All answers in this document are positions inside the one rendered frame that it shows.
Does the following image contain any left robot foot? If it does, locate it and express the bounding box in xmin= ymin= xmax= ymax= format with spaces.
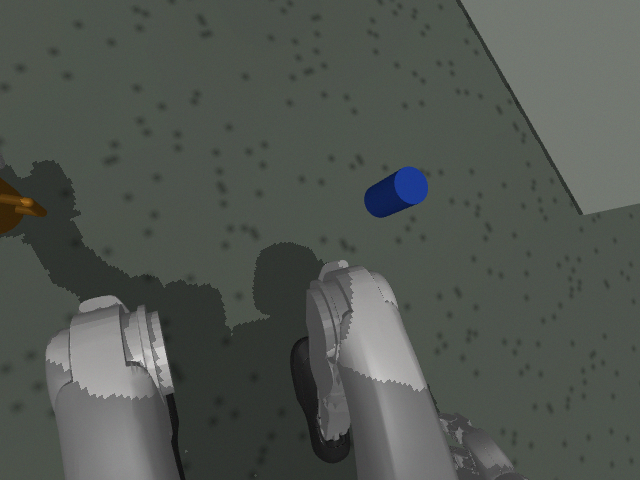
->
xmin=166 ymin=393 xmax=185 ymax=480

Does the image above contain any right robot hand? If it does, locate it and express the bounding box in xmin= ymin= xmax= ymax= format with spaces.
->
xmin=437 ymin=412 xmax=517 ymax=480

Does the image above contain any right robot foot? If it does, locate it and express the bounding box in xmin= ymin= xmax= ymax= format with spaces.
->
xmin=290 ymin=336 xmax=350 ymax=463

